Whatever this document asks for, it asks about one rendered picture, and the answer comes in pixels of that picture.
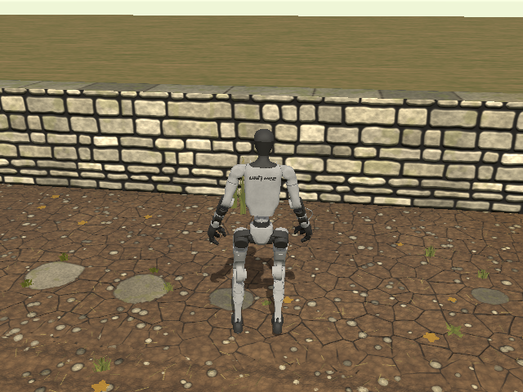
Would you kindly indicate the left robot hand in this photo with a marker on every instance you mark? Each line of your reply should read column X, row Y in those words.
column 212, row 232

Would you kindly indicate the right robot hand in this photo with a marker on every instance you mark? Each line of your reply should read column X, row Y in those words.
column 306, row 230

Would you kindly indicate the humanoid robot torso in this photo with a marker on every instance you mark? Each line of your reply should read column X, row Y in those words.
column 262, row 190

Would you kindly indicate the left robot forearm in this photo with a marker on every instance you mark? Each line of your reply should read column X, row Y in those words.
column 219, row 214

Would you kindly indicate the left robot upper arm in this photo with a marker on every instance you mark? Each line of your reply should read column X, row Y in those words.
column 236, row 172

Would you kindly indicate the right robot upper arm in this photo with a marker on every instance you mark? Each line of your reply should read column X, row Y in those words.
column 289, row 174

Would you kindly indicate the left robot thigh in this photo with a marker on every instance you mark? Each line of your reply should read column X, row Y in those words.
column 241, row 239

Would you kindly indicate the right robot forearm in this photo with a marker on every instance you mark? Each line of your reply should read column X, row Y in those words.
column 301, row 215

